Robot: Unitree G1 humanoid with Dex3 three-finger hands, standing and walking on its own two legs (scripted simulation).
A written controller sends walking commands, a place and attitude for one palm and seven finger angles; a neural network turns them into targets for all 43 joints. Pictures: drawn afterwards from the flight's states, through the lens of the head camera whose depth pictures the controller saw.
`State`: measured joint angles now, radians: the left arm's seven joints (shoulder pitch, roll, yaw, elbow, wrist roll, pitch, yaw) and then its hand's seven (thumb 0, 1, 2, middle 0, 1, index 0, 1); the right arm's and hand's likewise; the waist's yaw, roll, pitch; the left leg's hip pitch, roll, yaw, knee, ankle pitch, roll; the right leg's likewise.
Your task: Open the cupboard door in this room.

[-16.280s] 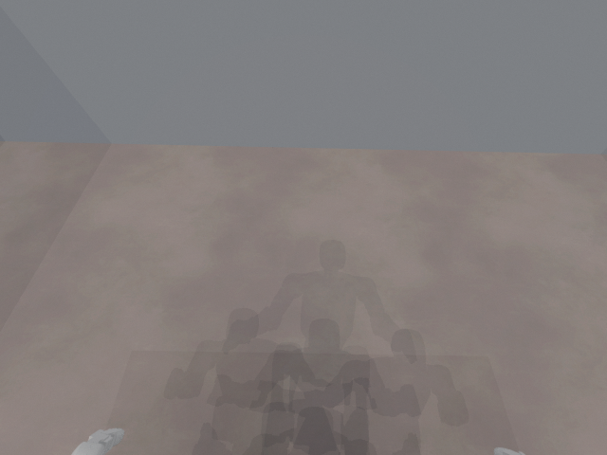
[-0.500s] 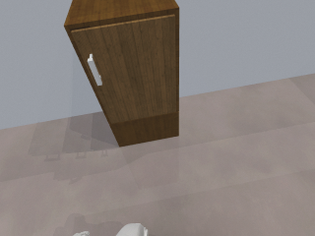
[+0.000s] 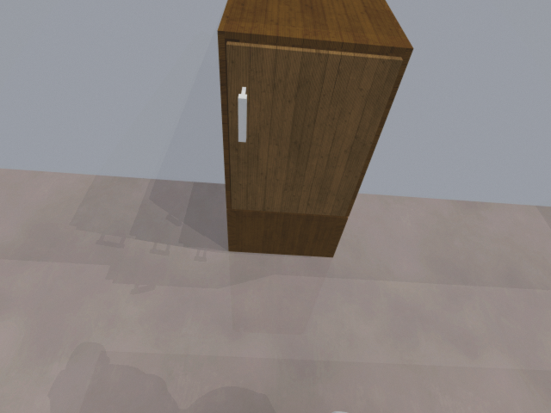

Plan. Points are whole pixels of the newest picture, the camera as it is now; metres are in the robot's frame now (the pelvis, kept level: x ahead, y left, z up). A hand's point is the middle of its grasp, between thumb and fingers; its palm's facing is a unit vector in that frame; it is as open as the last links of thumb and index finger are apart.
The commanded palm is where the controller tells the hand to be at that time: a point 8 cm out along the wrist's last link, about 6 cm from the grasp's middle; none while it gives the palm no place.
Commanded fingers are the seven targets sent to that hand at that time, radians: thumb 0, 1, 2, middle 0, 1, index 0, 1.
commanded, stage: take the last steps up to it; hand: left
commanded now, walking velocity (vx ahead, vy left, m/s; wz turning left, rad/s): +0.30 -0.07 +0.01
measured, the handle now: (243, 114) +0.82 +0.15 -0.04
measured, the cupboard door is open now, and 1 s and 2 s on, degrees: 0 0 0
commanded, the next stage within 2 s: come to a stop and stand still in 0.74 s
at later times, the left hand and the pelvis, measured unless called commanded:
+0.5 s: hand (217, 402) +0.17 +0.10 -0.17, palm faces +0.09 -0.97 -0.24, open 7.2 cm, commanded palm none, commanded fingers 0.00 0.90 0.90 -0.20 -0.30 -0.20 -0.30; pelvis +0.12 -0.09 -0.01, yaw +2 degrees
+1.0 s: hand (216, 357) +0.25 +0.12 -0.19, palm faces +0.11 -0.98 -0.17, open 7.4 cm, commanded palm none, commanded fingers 0.00 0.90 0.90 -0.20 -0.30 -0.20 -0.30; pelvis +0.26 -0.05 -0.01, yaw +3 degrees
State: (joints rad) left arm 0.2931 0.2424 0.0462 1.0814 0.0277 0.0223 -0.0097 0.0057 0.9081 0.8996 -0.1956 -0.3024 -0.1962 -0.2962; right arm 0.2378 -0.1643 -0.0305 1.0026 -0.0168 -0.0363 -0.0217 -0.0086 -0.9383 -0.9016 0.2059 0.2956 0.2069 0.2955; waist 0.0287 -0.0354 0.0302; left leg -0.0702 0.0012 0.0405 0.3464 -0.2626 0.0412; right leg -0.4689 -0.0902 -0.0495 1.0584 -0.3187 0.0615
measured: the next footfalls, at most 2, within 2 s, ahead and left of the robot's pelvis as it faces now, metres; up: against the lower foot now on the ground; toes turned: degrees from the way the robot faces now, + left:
right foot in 0.30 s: +0.18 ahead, -0.18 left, +0.00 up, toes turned -8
left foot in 0.78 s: +0.31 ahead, +0.07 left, +0.00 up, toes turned +12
